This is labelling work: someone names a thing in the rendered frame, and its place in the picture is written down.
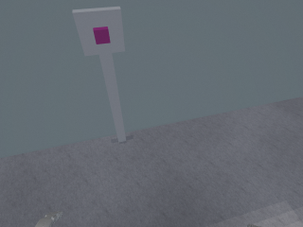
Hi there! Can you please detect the panel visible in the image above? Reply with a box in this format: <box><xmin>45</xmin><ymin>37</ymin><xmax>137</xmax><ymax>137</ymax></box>
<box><xmin>72</xmin><ymin>6</ymin><xmax>126</xmax><ymax>143</ymax></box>

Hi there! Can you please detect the button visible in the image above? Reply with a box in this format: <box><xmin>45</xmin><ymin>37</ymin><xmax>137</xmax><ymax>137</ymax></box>
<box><xmin>93</xmin><ymin>26</ymin><xmax>111</xmax><ymax>44</ymax></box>

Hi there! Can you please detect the robot left hand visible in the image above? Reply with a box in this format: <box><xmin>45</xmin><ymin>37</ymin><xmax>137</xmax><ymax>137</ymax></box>
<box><xmin>35</xmin><ymin>211</ymin><xmax>63</xmax><ymax>227</ymax></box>

